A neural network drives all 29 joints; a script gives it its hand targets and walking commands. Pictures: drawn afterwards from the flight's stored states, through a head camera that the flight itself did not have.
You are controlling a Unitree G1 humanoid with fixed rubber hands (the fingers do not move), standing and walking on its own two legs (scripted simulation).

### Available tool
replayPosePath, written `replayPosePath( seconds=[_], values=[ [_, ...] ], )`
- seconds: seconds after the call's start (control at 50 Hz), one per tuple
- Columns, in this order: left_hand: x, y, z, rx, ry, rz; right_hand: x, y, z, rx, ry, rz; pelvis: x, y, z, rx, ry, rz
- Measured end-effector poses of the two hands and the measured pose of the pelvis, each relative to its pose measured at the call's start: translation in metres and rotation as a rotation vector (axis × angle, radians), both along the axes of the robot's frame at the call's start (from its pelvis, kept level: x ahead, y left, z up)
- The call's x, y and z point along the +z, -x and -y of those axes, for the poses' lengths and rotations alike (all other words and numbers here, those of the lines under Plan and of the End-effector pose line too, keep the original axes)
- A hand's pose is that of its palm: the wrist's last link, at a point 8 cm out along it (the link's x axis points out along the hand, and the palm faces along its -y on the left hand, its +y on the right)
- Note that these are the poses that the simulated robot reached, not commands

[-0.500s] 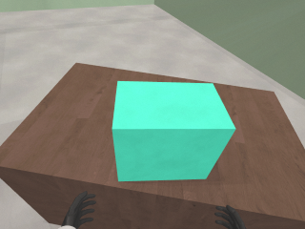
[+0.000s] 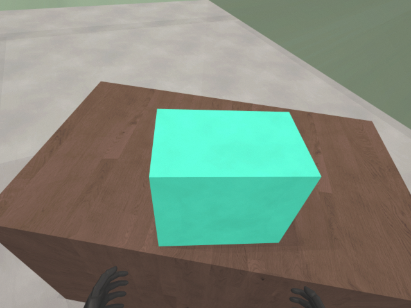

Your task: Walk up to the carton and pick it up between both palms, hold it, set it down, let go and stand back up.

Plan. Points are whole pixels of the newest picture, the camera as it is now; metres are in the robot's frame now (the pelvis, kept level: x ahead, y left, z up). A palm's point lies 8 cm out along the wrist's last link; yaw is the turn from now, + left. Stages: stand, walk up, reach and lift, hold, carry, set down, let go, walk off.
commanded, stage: let go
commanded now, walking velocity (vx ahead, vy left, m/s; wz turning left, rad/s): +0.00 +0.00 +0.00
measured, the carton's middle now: (222, 180) +0.42 +0.02 +0.02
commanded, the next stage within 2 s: stand in 0.06 s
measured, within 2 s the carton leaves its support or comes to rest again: neither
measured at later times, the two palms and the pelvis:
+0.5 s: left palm out of the picture +0.09 +0.28 -0.09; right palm out of the picture +0.15 -0.28 -0.07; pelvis +0.00 +0.00 +0.00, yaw +0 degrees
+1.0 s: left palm out of the picture +0.07 +0.28 -0.10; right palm out of the picture +0.14 -0.28 -0.07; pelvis -0.01 +0.00 +0.00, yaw +0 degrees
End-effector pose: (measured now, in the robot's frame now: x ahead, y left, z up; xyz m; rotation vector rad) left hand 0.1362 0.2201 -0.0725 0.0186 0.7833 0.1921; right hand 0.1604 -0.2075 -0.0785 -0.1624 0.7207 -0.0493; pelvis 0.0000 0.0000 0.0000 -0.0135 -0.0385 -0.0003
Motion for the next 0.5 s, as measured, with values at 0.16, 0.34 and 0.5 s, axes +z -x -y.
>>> replayPosePath(
  seconds=[0.16, 0.34, 0.5],
  values=[
    [-0.002, 0.006, -0.019, -0.024, -0.088, 0.018, -0.003, 0.008, 0.027, 0.011, 0.088, -0.099, -0.001, 0.000, 0.001, 0.000, -0.001, 0.000],
    [-0.009, 0.032, -0.061, -0.007, -0.193, -0.060, 0.009, 0.011, 0.076, 0.010, 0.224, -0.161, -0.001, 0.002, 0.001, 0.000, -0.002, 0.003],
    [-0.019, 0.045, -0.063, -0.004, -0.184, -0.116, 0.008, 0.012, 0.077, 0.007, 0.226, -0.174, -0.001, 0.001, 0.001, 0.000, -0.002, 0.002]
  ],
)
